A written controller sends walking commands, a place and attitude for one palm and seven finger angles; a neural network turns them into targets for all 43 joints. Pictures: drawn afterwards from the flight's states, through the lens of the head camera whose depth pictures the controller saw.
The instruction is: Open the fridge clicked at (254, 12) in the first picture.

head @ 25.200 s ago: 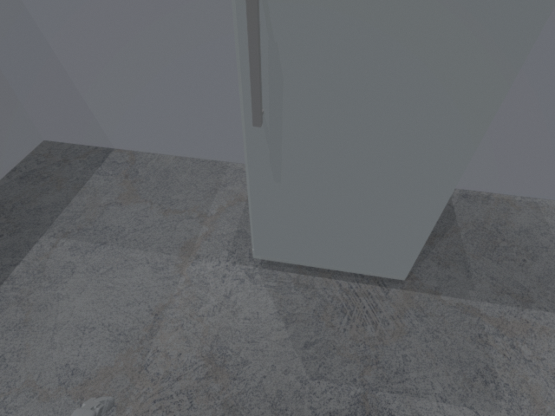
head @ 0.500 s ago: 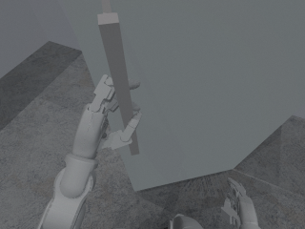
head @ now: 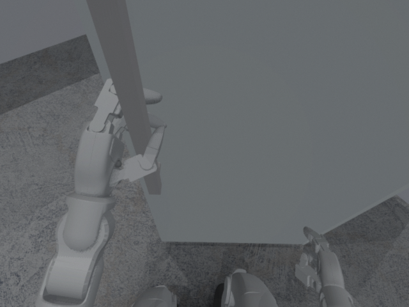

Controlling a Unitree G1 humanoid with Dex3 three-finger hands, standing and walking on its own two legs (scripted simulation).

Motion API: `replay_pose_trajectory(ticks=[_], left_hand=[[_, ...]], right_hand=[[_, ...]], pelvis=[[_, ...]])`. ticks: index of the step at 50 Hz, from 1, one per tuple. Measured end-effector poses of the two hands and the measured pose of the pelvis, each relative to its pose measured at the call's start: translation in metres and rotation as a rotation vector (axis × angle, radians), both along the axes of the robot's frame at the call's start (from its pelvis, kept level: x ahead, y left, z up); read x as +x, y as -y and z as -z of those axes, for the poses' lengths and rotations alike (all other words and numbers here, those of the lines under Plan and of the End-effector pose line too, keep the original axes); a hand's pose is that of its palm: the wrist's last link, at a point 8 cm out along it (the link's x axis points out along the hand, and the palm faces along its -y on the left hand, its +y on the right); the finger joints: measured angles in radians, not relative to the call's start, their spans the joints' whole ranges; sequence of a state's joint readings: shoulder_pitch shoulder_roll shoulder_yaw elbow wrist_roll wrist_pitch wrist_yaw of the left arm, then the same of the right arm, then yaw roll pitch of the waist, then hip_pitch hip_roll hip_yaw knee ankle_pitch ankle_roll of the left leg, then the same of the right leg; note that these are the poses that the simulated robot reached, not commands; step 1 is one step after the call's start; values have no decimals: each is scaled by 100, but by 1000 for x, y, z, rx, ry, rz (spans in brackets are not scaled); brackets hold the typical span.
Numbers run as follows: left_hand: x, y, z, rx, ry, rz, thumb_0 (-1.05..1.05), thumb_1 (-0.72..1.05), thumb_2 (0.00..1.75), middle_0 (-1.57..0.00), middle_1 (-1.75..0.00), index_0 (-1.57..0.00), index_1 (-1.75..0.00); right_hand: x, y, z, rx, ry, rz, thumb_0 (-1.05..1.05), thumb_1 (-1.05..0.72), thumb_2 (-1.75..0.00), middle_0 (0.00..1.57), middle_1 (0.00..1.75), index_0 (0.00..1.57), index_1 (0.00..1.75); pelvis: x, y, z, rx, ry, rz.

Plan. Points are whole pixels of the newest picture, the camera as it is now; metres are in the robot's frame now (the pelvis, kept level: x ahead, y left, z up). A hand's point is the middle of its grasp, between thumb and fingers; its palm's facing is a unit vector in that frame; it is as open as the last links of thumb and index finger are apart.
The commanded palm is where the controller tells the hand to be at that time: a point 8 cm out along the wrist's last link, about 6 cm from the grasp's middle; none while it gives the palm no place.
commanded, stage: walk backward, drawing the door open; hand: left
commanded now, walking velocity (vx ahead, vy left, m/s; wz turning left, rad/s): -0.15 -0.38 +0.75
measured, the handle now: (143, 122) +0.34 +0.10 +0.19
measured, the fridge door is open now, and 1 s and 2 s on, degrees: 49 79 77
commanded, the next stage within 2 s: stop walking and hold the door back in 0.82 s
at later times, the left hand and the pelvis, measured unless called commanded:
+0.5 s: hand (177, 272) +0.15 +0.04 +0.19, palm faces +0.41 -0.89 -0.19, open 6.4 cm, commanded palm +0.11 +0.08 +0.19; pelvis -0.05 -0.19 +0.01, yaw +20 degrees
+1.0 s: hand out of the picture +0.04 -0.02 +0.19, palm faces +0.75 -0.61 -0.26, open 6.4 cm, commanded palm +0.02 +0.01 +0.18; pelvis -0.07 -0.34 +0.03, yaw +31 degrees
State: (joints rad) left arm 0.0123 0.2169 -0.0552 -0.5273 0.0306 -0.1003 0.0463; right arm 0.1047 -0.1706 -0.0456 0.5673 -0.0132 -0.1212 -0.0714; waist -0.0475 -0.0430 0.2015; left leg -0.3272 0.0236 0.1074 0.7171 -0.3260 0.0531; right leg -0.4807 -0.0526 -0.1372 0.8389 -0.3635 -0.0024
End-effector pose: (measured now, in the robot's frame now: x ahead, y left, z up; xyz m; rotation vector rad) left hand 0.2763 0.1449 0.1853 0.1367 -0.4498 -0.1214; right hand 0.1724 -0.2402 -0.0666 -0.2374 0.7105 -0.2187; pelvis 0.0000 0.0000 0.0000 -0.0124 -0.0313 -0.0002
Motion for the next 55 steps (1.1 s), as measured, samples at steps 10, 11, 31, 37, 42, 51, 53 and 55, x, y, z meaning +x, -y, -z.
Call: replay_pose_trajectory(ticks=[10,11,31,37,42,51,53,55], left_hand=[[-64,19,-8,28,-112,-253,-5,63,82,-47,-140,-25,-133],[-70,22,-9,31,-114,-288,-5,63,82,-47,-140,-25,-133],[-197,75,-4,13,-8,-557,-6,61,81,-47,-139,-29,-136],[-231,95,-13,10,-114,-655,-2,62,80,-47,-139,-33,-138],[-256,116,-16,-1,-157,-773,0,63,81,-46,-139,-33,-138],[-290,153,-14,56,-150,-1010,-6,62,82,-46,-140,-30,-136],[-290,154,-14,41,-145,-1035,-6,63,82,-47,-141,-32,-137],[-288,153,-14,34,-143,-1047,-6,62,83,-48,-143,-35,-138]], right_hand=[[-26,37,-9,74,-132,-203,1,-91,-90,20,30,20,30],[-24,44,-7,84,-125,-214,1,-90,-90,20,30,20,30],[-3,131,-20,-53,-35,-410,1,-91,-90,19,30,19,30],[-23,120,-31,29,-96,-544,1,-91,-90,20,30,20,30],[-18,123,-32,83,-79,-624,1,-90,-90,20,30,20,30],[26,172,-12,74,-33,-709,1,-90,-90,20,30,20,30],[29,188,-12,37,-49,-709,1,-91,-90,20,30,20,30],[31,202,-15,4,-56,-710,1,-91,-90,20,30,20,30]], pelvis=[[-29,91,-33,-83,18,-132],[-29,102,-31,-82,16,-141],[-74,218,-14,-36,32,-398],[-80,251,-40,-103,31,-478],[-74,281,-43,-104,11,-519],[-70,341,-27,-1,-38,-558],[-70,348,-30,25,-36,-587],[-72,354,-32,44,-34,-615]])
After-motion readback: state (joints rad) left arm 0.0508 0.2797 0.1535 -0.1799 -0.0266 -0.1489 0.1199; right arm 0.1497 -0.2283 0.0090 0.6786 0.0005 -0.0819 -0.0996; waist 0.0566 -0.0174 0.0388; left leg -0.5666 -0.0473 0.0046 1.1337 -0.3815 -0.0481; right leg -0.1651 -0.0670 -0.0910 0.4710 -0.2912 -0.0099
